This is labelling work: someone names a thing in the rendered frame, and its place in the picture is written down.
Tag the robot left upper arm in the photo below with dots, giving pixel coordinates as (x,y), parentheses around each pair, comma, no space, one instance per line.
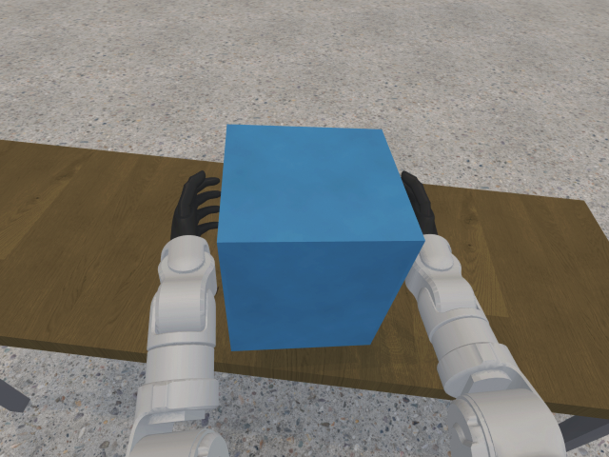
(202,442)

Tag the robot left forearm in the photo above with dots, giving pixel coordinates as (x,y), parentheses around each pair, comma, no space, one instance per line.
(180,382)

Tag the table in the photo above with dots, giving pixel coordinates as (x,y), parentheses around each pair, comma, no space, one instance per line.
(81,237)

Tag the robot right forearm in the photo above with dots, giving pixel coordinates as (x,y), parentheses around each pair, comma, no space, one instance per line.
(469,354)

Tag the left robot hand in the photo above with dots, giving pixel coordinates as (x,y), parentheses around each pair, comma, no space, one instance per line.
(186,215)

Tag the robot right upper arm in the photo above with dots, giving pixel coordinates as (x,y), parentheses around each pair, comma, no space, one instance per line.
(502,423)

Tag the carton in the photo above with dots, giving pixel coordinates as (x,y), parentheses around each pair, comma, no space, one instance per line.
(316,235)

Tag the right robot hand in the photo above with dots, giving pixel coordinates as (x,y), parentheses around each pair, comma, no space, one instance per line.
(420,203)

